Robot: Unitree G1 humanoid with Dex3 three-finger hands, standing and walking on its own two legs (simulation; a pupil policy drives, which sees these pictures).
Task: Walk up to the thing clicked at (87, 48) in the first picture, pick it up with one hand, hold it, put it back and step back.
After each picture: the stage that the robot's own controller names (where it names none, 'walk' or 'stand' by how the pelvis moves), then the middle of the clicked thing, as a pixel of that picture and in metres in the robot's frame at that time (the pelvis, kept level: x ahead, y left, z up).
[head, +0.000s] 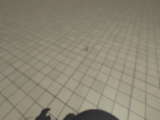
stand; (87, 49) +1.58 +0.10 -0.72
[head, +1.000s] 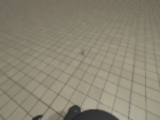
walk; (83, 53) +1.45 +0.28 -0.72
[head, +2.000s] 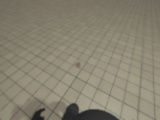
walk; (78, 64) +0.97 +0.24 -0.71
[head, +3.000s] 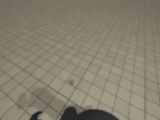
walk; (72, 82) +0.59 +0.23 -0.70
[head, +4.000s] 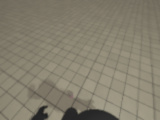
stand; (70, 94) +0.38 +0.23 -0.70
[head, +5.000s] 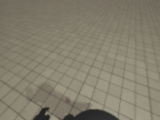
stand; (68, 101) +0.34 +0.25 -0.72
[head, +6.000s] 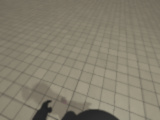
stand; (64, 100) +0.29 +0.29 -0.71
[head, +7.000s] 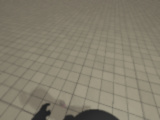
stand; (62, 104) +0.29 +0.31 -0.72
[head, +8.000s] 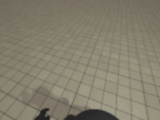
stand; (66, 101) +0.32 +0.28 -0.73
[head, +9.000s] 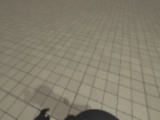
stand; (66, 101) +0.32 +0.28 -0.73
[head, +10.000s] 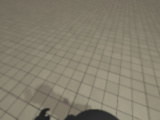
go down; (66, 101) +0.31 +0.28 -0.73
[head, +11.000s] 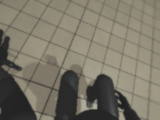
go down; (53, 61) +0.41 +0.29 -0.31
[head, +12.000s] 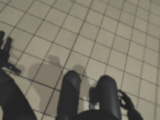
approach; (55, 61) +0.40 +0.29 -0.30
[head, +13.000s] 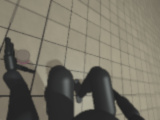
close in; (23, 57) +0.38 +0.32 -0.22
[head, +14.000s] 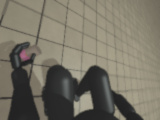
close; (29, 53) +0.41 +0.28 -0.23
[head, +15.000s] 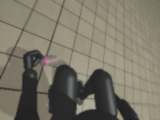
lift; (48, 60) +0.38 +0.22 -0.26
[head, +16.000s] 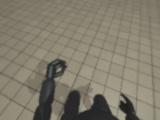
lift; (74, 93) +0.28 +0.13 -0.57
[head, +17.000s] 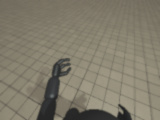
close; (75, 113) +0.18 +0.11 -0.70
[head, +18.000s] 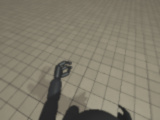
stand; (75, 109) +0.21 +0.11 -0.69
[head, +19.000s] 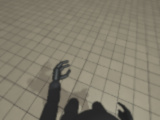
stand; (74, 101) +0.23 +0.12 -0.65
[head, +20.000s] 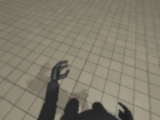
stand; (74, 100) +0.25 +0.12 -0.65
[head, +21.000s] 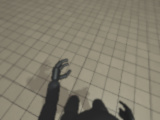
stand; (74, 97) +0.26 +0.12 -0.62
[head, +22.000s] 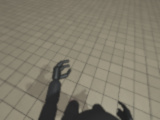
stand; (74, 102) +0.26 +0.12 -0.65
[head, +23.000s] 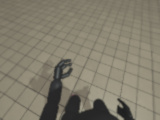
stand; (75, 96) +0.27 +0.12 -0.62
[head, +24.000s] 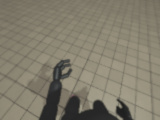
stand; (74, 97) +0.27 +0.12 -0.62
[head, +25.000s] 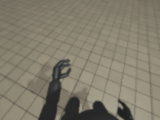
stand; (74, 98) +0.27 +0.12 -0.63
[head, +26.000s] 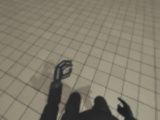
close; (75, 93) +0.28 +0.13 -0.60
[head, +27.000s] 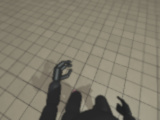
close; (76, 92) +0.28 +0.12 -0.58
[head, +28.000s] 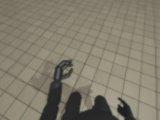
close; (76, 93) +0.28 +0.12 -0.59
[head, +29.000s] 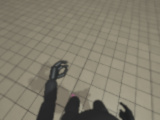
stand; (74, 96) +0.28 +0.13 -0.63
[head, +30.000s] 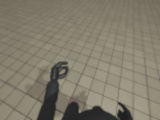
stand; (74, 101) +0.28 +0.12 -0.67
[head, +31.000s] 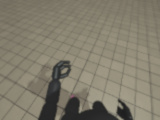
stand; (74, 97) +0.28 +0.13 -0.63
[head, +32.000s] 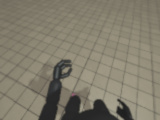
close; (75, 96) +0.29 +0.13 -0.62
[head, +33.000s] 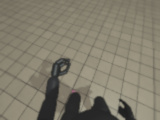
close; (75, 92) +0.29 +0.13 -0.60
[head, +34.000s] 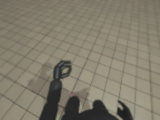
close; (74, 96) +0.29 +0.13 -0.62
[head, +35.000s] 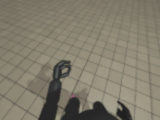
close; (74, 97) +0.29 +0.12 -0.63
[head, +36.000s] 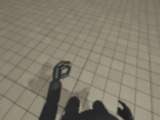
close; (74, 96) +0.29 +0.13 -0.63
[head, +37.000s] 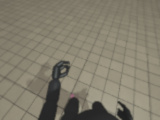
close; (74, 96) +0.29 +0.13 -0.64
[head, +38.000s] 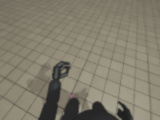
close; (74, 96) +0.29 +0.13 -0.64
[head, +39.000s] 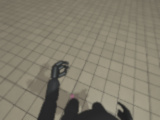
close; (74, 96) +0.29 +0.13 -0.65
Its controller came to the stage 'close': yes
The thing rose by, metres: 0.01
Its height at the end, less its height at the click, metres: -0.02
